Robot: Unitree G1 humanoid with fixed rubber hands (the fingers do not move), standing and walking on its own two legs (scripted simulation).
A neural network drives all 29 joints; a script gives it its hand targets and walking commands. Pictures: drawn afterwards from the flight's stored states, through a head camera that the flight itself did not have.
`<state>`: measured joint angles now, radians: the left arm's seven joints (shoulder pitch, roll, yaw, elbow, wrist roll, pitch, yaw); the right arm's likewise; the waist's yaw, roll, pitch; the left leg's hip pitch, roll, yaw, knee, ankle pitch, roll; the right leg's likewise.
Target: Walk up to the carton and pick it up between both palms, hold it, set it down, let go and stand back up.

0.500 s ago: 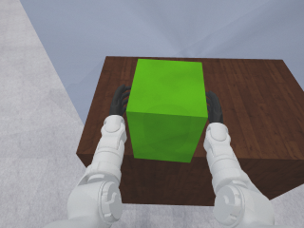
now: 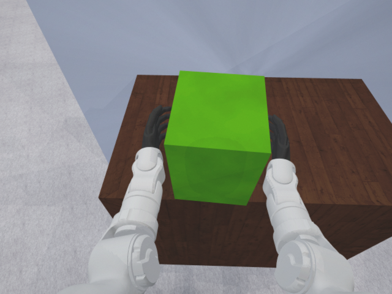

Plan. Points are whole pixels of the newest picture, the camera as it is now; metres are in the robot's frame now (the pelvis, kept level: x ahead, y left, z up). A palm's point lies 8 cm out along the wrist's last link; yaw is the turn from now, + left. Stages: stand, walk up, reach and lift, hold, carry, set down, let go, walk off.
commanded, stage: reach and lift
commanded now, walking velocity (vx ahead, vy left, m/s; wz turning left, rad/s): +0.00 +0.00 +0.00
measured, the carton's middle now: (215, 143) +0.43 -0.01 +0.05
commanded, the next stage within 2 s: none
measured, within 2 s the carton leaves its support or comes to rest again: neither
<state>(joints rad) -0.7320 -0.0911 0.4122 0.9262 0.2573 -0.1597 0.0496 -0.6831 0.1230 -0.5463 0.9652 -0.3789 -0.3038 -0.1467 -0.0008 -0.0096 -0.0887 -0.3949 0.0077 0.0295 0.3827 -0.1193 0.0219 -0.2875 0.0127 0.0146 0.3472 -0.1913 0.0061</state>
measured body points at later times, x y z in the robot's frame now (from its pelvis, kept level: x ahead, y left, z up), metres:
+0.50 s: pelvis -0.01 +0.00 +0.00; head -0.02 +0.01 +0.45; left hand +0.40 +0.13 +0.11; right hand +0.39 -0.14 +0.10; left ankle +0.04 +0.10 -0.74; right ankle -0.02 -0.13 -0.74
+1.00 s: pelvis -0.03 +0.00 +0.00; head -0.09 +0.01 +0.45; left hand +0.37 +0.15 +0.17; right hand +0.37 -0.13 +0.16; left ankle +0.04 +0.10 -0.74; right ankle -0.02 -0.13 -0.74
